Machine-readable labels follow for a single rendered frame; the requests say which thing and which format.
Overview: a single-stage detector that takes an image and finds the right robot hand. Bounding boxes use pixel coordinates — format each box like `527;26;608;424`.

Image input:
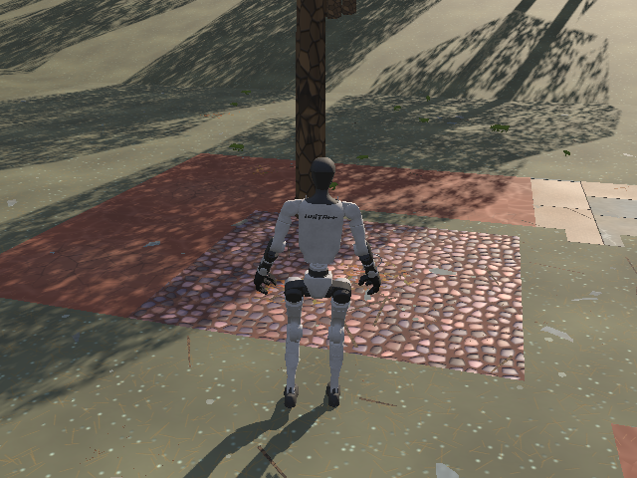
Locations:
358;272;381;295

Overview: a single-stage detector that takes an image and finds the left robot forearm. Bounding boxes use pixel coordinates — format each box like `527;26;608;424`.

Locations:
257;237;279;276

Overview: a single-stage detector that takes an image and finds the left robot upper arm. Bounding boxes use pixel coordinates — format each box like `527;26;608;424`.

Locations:
270;199;301;253

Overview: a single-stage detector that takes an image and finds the right robot forearm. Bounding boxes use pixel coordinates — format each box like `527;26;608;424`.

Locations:
358;241;378;278

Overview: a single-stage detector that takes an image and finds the left robot thigh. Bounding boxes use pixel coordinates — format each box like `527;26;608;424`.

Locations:
284;277;305;342

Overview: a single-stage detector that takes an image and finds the right robot upper arm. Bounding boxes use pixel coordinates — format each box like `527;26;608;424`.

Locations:
342;201;369;256

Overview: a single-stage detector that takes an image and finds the left robot hand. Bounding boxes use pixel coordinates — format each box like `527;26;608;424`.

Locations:
254;271;277;295

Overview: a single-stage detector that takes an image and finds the right robot foot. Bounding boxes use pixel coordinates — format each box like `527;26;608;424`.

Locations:
326;382;340;407

